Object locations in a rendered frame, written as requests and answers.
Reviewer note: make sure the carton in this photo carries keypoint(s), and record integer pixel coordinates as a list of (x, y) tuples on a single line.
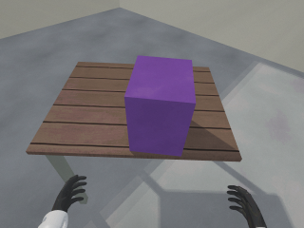
[(159, 101)]

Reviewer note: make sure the robot left hand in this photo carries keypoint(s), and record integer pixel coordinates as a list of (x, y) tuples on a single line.
[(64, 199)]

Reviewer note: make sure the table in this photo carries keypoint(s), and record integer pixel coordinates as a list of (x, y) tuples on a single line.
[(88, 119)]

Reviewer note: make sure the robot left forearm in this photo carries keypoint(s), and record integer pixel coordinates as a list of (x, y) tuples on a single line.
[(55, 219)]

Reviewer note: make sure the robot right hand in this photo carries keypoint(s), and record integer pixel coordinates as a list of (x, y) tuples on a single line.
[(248, 209)]

